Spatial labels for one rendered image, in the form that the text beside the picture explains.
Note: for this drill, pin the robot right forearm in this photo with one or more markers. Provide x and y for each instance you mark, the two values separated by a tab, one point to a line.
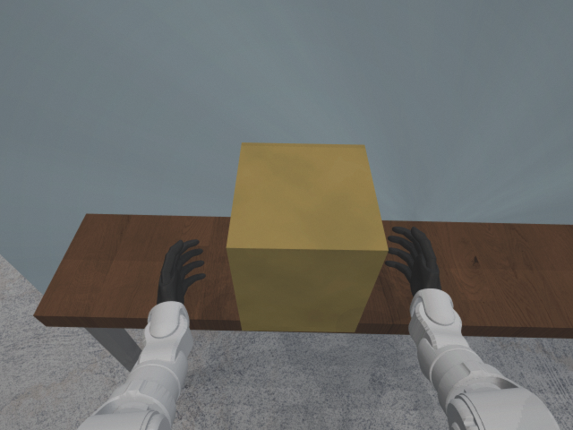
444	355

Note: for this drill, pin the left robot upper arm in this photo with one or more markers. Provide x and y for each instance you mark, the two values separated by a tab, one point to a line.
137	420

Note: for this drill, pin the table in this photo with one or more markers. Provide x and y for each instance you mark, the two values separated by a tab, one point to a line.
504	279

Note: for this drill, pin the carton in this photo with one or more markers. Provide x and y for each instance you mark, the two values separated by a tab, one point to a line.
305	243

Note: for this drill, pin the right robot hand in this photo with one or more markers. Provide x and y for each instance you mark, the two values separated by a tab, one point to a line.
423	271

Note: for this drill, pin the right robot upper arm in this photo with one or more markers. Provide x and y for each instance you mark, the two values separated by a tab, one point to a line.
505	409

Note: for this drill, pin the left robot hand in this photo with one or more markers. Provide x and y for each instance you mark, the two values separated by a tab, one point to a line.
172	286

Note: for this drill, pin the robot left forearm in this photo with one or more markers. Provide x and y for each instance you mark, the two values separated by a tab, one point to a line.
156	380

